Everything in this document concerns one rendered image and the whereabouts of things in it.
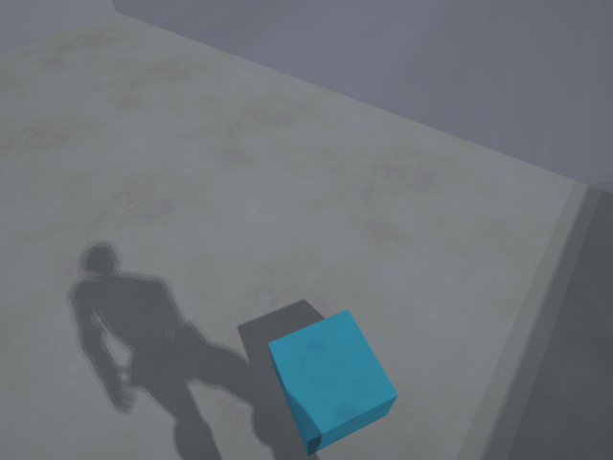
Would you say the carton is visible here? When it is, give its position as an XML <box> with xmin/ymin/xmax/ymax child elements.
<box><xmin>268</xmin><ymin>310</ymin><xmax>397</xmax><ymax>455</ymax></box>

